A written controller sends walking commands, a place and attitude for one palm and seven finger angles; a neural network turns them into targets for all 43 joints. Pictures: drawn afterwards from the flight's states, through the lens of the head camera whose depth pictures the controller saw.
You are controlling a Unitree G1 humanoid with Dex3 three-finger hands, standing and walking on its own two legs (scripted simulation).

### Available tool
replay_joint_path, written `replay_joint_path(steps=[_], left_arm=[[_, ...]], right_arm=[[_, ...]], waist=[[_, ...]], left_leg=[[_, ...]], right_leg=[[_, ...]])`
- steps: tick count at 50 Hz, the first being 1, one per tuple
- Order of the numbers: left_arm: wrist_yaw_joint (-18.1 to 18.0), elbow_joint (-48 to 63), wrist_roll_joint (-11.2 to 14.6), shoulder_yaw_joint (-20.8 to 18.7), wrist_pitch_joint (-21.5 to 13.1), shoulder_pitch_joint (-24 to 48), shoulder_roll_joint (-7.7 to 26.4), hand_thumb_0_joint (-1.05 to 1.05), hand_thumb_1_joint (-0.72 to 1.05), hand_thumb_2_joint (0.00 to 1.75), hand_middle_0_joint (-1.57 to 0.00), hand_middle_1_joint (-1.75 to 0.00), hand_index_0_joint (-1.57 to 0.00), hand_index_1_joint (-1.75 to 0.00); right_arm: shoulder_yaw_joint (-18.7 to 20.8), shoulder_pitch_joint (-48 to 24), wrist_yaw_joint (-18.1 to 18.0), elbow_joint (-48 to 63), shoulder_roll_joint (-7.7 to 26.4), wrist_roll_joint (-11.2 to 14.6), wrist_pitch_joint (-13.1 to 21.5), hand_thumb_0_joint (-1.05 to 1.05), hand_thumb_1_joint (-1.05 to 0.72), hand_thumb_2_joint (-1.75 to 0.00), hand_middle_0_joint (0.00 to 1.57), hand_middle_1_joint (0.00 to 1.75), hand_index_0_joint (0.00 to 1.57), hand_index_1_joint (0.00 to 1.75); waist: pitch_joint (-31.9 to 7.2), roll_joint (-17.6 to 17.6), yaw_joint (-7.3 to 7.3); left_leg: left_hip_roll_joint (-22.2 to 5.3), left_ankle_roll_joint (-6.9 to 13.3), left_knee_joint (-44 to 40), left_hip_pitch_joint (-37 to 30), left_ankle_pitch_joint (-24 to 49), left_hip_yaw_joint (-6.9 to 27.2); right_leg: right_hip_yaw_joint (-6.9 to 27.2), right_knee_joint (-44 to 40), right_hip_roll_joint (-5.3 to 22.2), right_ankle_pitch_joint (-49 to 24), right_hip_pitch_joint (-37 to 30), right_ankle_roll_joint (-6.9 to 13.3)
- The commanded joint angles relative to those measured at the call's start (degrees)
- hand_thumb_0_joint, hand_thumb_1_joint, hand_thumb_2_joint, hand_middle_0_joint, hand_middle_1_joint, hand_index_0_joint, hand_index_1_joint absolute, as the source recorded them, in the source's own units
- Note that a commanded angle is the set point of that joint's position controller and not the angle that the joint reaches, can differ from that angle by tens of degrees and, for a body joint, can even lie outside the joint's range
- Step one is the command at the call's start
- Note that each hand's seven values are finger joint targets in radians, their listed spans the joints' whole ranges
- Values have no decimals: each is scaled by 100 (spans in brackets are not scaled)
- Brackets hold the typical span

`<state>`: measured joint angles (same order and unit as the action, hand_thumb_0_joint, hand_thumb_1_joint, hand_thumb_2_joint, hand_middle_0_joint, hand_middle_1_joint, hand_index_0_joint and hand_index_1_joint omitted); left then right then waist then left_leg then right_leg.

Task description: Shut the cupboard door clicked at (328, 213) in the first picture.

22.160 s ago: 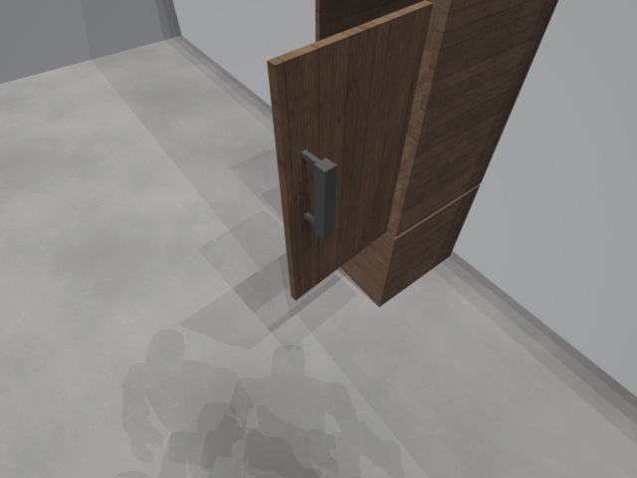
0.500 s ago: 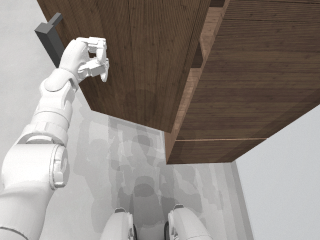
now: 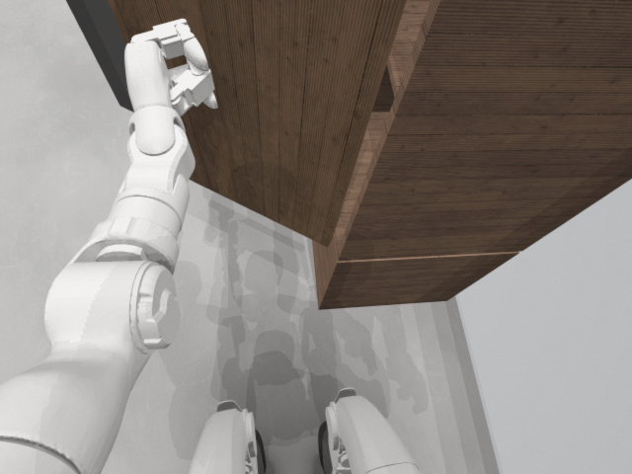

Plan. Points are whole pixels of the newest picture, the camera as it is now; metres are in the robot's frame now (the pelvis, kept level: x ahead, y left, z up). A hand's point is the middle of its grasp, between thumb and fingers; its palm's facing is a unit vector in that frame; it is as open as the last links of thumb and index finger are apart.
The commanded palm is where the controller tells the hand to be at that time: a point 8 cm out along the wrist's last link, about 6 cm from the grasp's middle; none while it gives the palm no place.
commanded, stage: pull the fist back off the door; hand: left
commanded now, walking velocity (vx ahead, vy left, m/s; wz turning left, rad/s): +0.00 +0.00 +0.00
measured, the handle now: (122, 38) +0.63 +0.16 +0.11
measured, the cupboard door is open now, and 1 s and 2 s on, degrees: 58 58 58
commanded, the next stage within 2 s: draw the hand back to the body in 0.66 s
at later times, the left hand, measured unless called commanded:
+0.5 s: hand (213, 131) +0.48 +0.06 +0.10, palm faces +0.06 -1.00 -0.01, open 3.1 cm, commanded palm +0.44 +0.10 +0.11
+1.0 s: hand (188, 160) +0.42 +0.08 +0.14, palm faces +0.05 -1.00 -0.03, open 3.1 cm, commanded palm +0.38 +0.14 +0.15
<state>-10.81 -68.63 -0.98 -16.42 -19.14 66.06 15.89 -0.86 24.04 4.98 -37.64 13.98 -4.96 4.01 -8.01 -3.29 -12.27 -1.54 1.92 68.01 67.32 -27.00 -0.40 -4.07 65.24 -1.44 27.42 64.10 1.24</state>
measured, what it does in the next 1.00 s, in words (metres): rises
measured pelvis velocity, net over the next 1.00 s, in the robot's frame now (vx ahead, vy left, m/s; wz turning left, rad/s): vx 0.03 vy -0.02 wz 0.00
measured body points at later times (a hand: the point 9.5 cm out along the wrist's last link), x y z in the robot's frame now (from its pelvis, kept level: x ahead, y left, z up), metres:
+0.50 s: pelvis +0.04 -0.02 +0.04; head +0.13 -0.02 +0.48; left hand +0.48 +0.12 +0.11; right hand +0.07 -0.28 -0.08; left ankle +0.04 +0.10 -0.64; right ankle +0.03 -0.11 -0.64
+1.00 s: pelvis +0.03 -0.02 +0.06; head +0.08 -0.05 +0.50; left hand +0.41 +0.13 +0.14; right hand +0.12 -0.26 -0.07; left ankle +0.04 +0.10 -0.64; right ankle +0.03 -0.11 -0.64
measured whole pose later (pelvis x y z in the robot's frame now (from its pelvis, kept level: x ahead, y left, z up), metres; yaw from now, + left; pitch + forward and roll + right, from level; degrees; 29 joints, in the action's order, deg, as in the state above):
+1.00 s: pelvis +0.03 -0.02 +0.06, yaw +0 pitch +12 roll +1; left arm -4.3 -34.8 6.6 -5.1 -20.3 22.8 6.6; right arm -0.1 17.7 1.2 -34.5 13.0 0.9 -1.8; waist -6.3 -2.6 -3.1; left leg -1.2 0.1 50.5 38.2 -23.8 -2.7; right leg -1.3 51.6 -1.7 25.5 37.7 2.6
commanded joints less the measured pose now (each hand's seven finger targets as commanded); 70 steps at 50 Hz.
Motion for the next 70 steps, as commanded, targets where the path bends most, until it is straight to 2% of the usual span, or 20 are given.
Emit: replay_joint_path(steps=[1, 4, 6, 10, 13, 16, 21, 29, 32, 39, 40, 41, 43, 47, 51, 56, 62, 64, 65, 70], left_arm=[[-234, 1101, -457, 224, -591, 2814, 853, 0, 90, 90, -130, -150, -130, -150], [-4, 1338, -141, 118, -611, 2518, 818, 0, 90, 90, -130, -150, -130, -150], [71, 1334, 66, 65, -654, 2018, 673, 0, 90, 90, -130, -150, -130, -150], [92, 1616, 180, -40, -943, 864, 518, 0, 90, 90, -130, -150, -130, -150], [118, 1636, 114, 206, -1011, 298, 188, 0, 90, 90, -130, -150, -130, -150], [120, 1959, 172, 218, -1031, 7, 157, 0, 90, 90, -130, -150, -130, -150], [204, 3423, 295, 848, -1247, -519, -374, 0, 90, 90, -130, -150, -130, -150], [228, 4071, 462, 1363, -824, -1570, -749, 0, 90, 90, -130, -150, -130, -150], [188, 4169, 432, 1263, -877, -1277, -541, 0, 90, 90, -130, -150, -130, -150], [327, 3300, 452, 1350, -925, -872, -675, 0, 90, 90, -130, -150, -130, -150], [348, 3435, 489, 1172, -931, -959, -513, 0, 90, 90, -130, -150, -130, -150], [366, 3629, 524, 915, -932, -1290, -249, 0, 90, 90, -130, -150, -130, -150], [483, 3984, 611, 930, -813, -1918, -253, 0, 90, 90, -130, -150, -130, -150], [667, 4685, 772, 868, -486, -2557, -72, 0, 90, 90, -130, -150, -130, -150], [863, 5422, 991, 880, -251, -3108, -8, 0, 90, 90, -130, -150, -130, -150], [1102, 6229, 1113, 1061, -93, -3792, -45, 0, 90, 90, -130, -150, -130, -150], [1331, 7140, 1285, 784, 290, -4864, 292, 0, 90, 90, -122, -141, -122, -141], [1406, 7427, 1329, 871, 452, -5102, 171, 0, 90, 90, -116, -135, -116, -135], [1138, 7716, 737, 1149, 596, -5330, 640, 0, 90, 90, -113, -132, -113, -132], [782, 8183, 575, 1005, 1097, -5909, 623, 0, 90, 90, -100, -117, -100, -117]], right_arm=[[467, 1214, 97, 171, 1089, 52, -224, 0, -90, -90, 20, 30, 20, 30], [447, 1128, 11, 286, 1043, 136, -323, 0, -90, -90, 20, 30, 20, 30], [432, 1075, -16, 315, 994, 167, -354, 0, -90, -90, 20, 30, 20, 30], [460, 1014, 4, 408, 915, 177, -388, 0, -90, -90, 20, 30, 20, 30], [486, 928, 25, 439, 856, 213, -448, 0, -90, -90, 20, 30, 20, 30], [527, 803, -1, 490, 843, 252, -497, 0, -90, -90, 20, 30, 20, 30], [587, 497, -50, 586, 745, 316, -428, 0, -90, -90, 20, 30, 20, 30], [543, -33, -204, 684, 677, 450, -418, 0, -90, -90, 20, 30, 20, 30], [506, -211, -289, 657, 663, 446, -401, 0, -90, -90, 20, 30, 20, 30], [420, -495, -341, 570, 606, 466, -313, 0, -90, -90, 20, 30, 20, 30], [428, -495, -334, 609, 628, 468, -297, 0, -90, -90, 20, 30, 20, 30], [432, -508, -340, 697, 656, 479, -301, 0, -90, -90, 20, 30, 20, 30], [400, -555, -332, 879, 638, 529, -328, 0, -90, -90, 20, 30, 20, 30], [376, -630, -405, 1090, 652, 627, -369, 0, -90, -90, 20, 30, 20, 30], [326, -851, -505, 1159, 639, 725, -313, 0, -90, -90, 20, 30, 20, 30], [288, -1119, -599, 1191, 622, 792, -143, 0, -90, -90, 20, 30, 20, 30], [236, -1425, -671, 1333, 628, 838, 26, 0, -90, -90, 20, 30, 20, 30], [183, -1540, -678, 1386, 583, 860, 77, 0, -90, -90, 20, 30, 20, 30], [222, -1693, -805, 1362, 489, 829, -73, 0, -90, -90, 20, 30, 20, 30], [81, -1930, -1037, 1366, 437, 760, -242, 0, -90, -90, 20, 30, 20, 30]], waist=[[-3119, -328, -285], [-3203, -337, -99], [-2950, -92, -6], [-2693, 189, 277], [-2190, 409, 297], [-2136, 553, 382], [-2745, 65, 506], [-2090, 448, 598], [-1951, 617, 550], [-1742, 473, 492], [-1955, 378, 620], [-2261, 363, 788], [-2466, 320, 934], [-2036, 803, 981], [-1469, 922, 998], [-1075, 398, 1043], [-1010, 411, 1229], [-775, 311, 1235], [-627, 505, 1281], [-17, 470, 1260]], left_leg=[[20, -74, -995, -3252, 1518, 547], [59, -72, -1218, -3387, 1577, 447], [58, -67, -1319, -3345, 1708, 374], [100, -62, -1442, -3260, 2067, 175], [142, -27, -1510, -3019, 1968, 29], [182, -6, -1564, -2975, 1885, -63], [162, -32, -1521, -3897, 2701, -63], [178, -24, -1728, -3860, 2418, -74], [202, -1, -1713, -3665, 2105, -92], [235, -24, -1684, -3375, 1404, -52], [241, -34, -1719, -3495, 1473, -41], [241, -46, -1773, -3619, 1675, -47], [236, -48, -1908, -3798, 1989, -82], [224, 10, -2211, -3800, 1944, -136], [226, 35, -2565, -3939, 1562, -184], [204, 37, -2898, -4448, 1454, -145], [212, 59, -3192, -4774, 1612, -117], [200, 50, -3305, -4895, 1695, -91], [195, 51, -3579, -5118, 1676, -72], [142, 84, -4098, -5680, 1802, -54]], right_leg=[[155, -1181, -173, -1220, -1102, -19], [191, -1346, -182, -1416, -1603, -8], [179, -1431, -204, -1621, -1829, -14], [226, -1502, -198, -2216, -2368, -19], [292, -1608, -170, -2410, -2530, -52], [378, -1694, -130, -2548, -2820, -69], [353, -1585, -105, -3317, -3018, -57], [360, -1796, -34, -3305, -3213, -100], [472, -1831, 24, -3166, -3271, -140], [538, -1905, 75, -2286, -2934, -135], [520, -1884, 63, -2310, -3054, -106], [523, -1844, 51, -2513, -3335, -80], [479, -1856, 41, -2884, -3693, -66], [530, -2196, 46, -3005, -4161, -143], [599, -2678, 87, -2513, -4285, -195], [486, -2947, 60, -2047, -4209, -108], [438, -3130, 90, -2128, -4629, -100], [342, -3154, 74, -2234, -4622, -74], [649, -3583, 248, -2224, -4806, -128], [460, -4056, 194, -2085, -5049, -93]])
